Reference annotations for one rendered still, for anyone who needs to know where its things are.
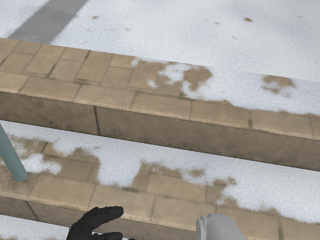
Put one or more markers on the robot right thigh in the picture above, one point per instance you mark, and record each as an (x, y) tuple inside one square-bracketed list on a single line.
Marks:
[(217, 226)]

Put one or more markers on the left robot hand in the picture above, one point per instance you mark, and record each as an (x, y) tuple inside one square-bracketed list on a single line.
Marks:
[(82, 229)]

